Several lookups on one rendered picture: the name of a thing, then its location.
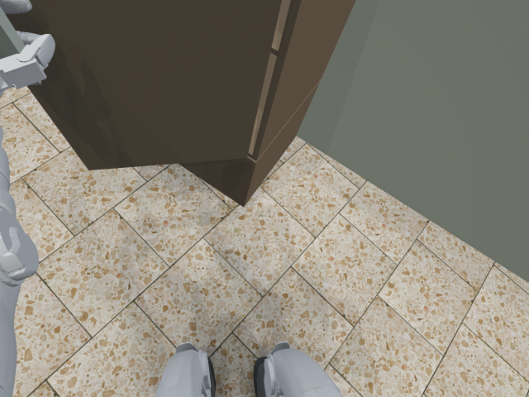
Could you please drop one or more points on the left robot hand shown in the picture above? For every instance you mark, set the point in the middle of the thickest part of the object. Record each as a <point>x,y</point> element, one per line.
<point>21,70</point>

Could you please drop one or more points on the robot left upper arm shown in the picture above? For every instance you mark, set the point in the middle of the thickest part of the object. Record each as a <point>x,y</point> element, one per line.
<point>18,260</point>

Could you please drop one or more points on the handle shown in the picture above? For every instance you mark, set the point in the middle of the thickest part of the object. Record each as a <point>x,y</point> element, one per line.
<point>10,41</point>

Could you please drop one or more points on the robot right shin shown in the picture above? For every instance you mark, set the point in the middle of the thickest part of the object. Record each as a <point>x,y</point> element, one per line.
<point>278,346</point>

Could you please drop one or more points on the robot left forearm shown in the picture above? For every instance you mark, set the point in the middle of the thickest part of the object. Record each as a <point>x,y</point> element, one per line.
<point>6,200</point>

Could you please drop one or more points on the right robot thigh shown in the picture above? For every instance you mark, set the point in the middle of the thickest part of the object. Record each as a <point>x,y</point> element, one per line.
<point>292,373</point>

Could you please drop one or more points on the cupboard door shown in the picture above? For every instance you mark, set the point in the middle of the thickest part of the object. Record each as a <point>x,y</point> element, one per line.
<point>153,82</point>

